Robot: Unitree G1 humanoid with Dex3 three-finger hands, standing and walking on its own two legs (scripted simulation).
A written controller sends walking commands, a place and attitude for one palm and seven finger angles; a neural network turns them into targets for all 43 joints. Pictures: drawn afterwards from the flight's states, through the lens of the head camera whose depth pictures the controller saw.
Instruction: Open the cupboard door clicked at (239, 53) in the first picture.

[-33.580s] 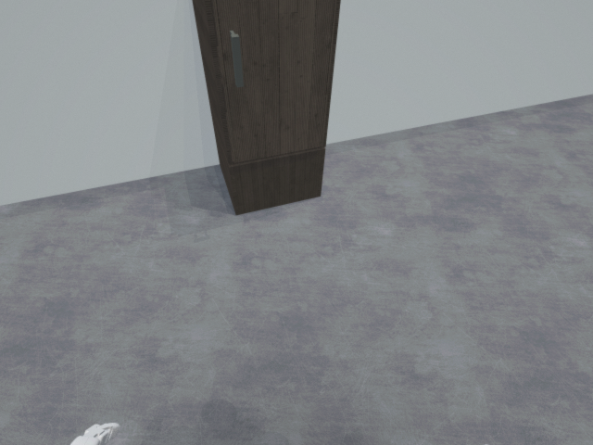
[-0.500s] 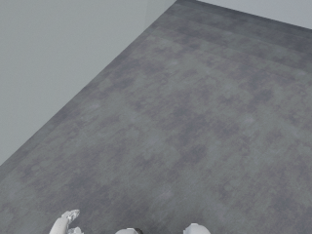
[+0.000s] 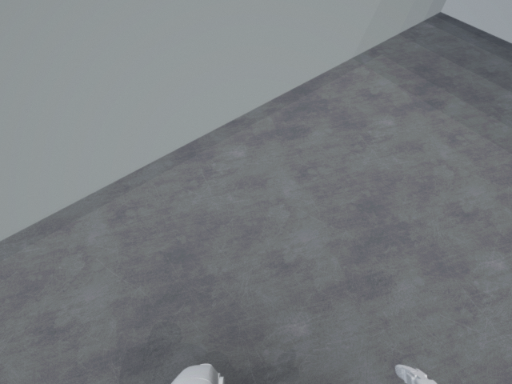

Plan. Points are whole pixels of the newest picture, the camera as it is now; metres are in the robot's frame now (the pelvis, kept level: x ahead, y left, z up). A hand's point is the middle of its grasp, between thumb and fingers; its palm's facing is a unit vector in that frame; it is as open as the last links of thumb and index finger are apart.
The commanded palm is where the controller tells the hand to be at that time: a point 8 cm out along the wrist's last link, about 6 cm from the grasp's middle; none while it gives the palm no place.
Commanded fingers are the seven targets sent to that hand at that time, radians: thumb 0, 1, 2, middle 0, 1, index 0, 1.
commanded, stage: turn to face it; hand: left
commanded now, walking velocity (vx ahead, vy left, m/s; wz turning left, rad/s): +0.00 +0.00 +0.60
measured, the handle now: out of the picture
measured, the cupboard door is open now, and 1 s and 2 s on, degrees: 46 46 46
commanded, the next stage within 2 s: none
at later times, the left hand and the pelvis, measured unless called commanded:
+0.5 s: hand out of the picture +0.07 +0.19 -0.14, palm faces +0.25 -0.92 -0.31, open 7.4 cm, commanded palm none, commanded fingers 0.00 0.90 0.90 -0.20 -0.30 -0.20 -0.30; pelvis +0.00 -0.04 +0.00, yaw +16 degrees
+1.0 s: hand out of the picture -0.08 +0.20 -0.18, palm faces +0.59 -0.77 -0.26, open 7.4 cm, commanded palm none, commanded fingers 0.00 0.90 0.90 -0.20 -0.30 -0.20 -0.30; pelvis +0.00 -0.02 +0.00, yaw +35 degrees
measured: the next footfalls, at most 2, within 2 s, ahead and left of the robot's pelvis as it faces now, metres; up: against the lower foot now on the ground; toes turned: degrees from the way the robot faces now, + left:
left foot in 0.04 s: +0.05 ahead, +0.12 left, +0.00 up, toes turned +7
right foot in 0.44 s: +0.07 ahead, -0.14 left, +0.00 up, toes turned +12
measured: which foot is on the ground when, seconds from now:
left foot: up 0.00-0.02, down 0.04-0.44, up 0.46-0.84, down 0.86-1.00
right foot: down 0.00-0.04, up 0.06-0.42, down 0.44-0.86, up 0.88-1.00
